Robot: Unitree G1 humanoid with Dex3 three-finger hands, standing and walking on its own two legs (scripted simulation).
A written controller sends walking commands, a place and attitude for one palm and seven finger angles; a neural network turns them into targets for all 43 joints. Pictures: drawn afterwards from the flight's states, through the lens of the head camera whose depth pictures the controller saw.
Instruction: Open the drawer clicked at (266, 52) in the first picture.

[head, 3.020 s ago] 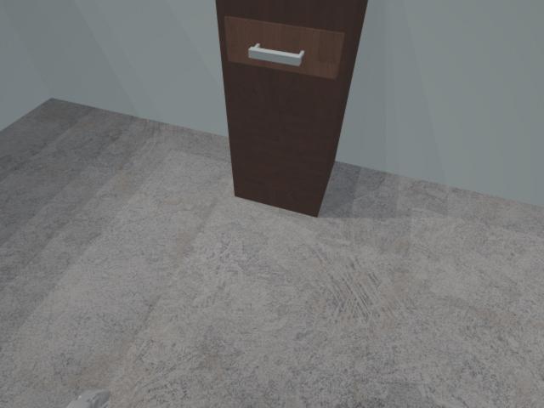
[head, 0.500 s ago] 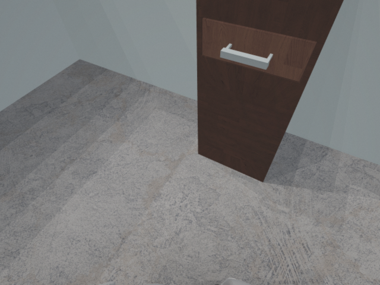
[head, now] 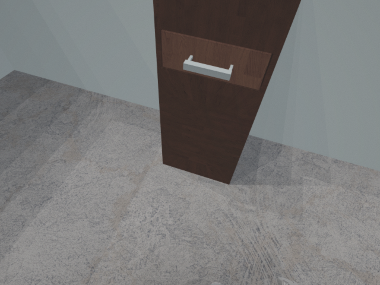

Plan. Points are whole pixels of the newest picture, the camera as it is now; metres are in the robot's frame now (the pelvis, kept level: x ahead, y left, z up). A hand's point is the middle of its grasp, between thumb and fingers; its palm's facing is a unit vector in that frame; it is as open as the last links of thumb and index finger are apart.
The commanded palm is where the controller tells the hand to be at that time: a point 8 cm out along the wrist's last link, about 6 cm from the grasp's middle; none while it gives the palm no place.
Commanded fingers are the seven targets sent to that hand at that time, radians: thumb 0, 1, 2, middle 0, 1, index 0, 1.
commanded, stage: turn to face it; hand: left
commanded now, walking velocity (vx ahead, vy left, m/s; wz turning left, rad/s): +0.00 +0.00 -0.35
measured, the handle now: (208, 66) +0.80 +0.02 +0.02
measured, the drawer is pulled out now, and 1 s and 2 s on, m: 0.00 0.00 0.00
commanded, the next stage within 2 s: take the last steps up to it in 0.16 s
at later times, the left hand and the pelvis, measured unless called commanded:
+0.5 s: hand out of the picture +0.12 +0.13 -0.15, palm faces -0.12 -0.97 -0.23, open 7.3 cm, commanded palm none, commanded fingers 0.00 0.90 0.90 -0.20 -0.30 -0.20 -0.30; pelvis +0.03 -0.04 +0.01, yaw -10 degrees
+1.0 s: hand (132, 254) +0.21 +0.16 -0.17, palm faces -0.14 -0.97 -0.17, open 7.4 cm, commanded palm none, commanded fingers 0.00 0.90 0.90 -0.20 -0.30 -0.20 -0.30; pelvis +0.16 -0.01 +0.01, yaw -12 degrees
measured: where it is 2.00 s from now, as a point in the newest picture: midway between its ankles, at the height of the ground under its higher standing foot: outside the picture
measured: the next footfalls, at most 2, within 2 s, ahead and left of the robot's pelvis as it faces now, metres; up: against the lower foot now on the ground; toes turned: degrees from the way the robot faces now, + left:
right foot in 0.30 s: +0.02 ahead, -0.14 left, +0.00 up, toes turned -13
left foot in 0.76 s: +0.21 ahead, +0.07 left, +0.00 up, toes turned -3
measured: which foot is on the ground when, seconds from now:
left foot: down 0.00-0.32, up 0.34-0.74, down 0.76-1.00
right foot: up 0.00-0.28, down 0.30-0.76, up 0.78-1.00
